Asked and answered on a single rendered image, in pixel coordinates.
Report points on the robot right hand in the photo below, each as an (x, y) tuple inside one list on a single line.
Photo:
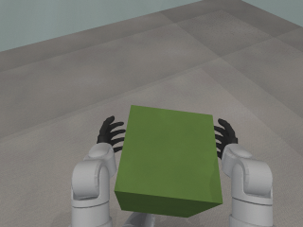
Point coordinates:
[(227, 136)]

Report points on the left robot forearm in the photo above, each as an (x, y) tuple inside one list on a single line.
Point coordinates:
[(90, 187)]

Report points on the carton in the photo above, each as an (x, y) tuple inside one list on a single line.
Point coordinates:
[(168, 164)]

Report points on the left robot thigh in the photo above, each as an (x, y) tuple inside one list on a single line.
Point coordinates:
[(139, 219)]

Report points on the right robot forearm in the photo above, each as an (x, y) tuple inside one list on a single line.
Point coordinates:
[(251, 188)]

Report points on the robot left hand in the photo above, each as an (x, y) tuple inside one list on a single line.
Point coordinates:
[(105, 134)]

